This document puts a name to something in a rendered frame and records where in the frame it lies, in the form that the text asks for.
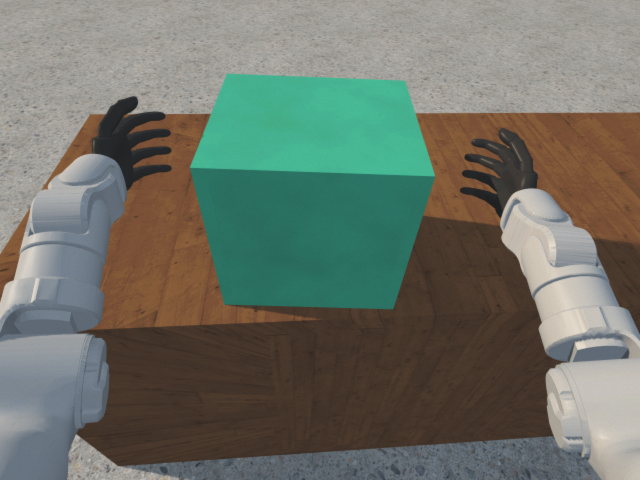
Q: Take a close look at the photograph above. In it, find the robot left forearm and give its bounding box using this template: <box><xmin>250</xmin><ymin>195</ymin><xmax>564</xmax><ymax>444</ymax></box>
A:
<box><xmin>0</xmin><ymin>154</ymin><xmax>127</xmax><ymax>338</ymax></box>

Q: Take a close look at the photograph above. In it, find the left robot hand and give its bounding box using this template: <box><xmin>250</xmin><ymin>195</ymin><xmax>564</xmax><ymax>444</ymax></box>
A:
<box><xmin>92</xmin><ymin>96</ymin><xmax>172</xmax><ymax>191</ymax></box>

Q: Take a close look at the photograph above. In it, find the right robot upper arm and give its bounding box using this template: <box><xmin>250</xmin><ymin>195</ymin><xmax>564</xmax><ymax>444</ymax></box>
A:
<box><xmin>546</xmin><ymin>358</ymin><xmax>640</xmax><ymax>480</ymax></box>

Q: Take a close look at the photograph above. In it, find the robot right forearm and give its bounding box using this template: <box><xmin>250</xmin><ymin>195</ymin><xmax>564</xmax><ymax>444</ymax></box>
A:
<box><xmin>500</xmin><ymin>188</ymin><xmax>640</xmax><ymax>362</ymax></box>

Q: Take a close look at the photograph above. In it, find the right robot hand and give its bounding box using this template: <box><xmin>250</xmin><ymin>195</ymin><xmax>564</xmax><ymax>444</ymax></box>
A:
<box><xmin>460</xmin><ymin>128</ymin><xmax>538</xmax><ymax>218</ymax></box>

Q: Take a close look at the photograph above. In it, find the carton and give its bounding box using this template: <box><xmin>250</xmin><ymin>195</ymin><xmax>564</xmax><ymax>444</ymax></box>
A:
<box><xmin>190</xmin><ymin>74</ymin><xmax>435</xmax><ymax>309</ymax></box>

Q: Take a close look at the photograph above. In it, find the pedestal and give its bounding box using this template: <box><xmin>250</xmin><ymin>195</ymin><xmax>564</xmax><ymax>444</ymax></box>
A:
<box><xmin>0</xmin><ymin>113</ymin><xmax>640</xmax><ymax>466</ymax></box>

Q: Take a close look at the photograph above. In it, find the left robot upper arm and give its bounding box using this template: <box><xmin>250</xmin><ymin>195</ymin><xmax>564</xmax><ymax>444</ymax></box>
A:
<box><xmin>0</xmin><ymin>333</ymin><xmax>109</xmax><ymax>480</ymax></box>

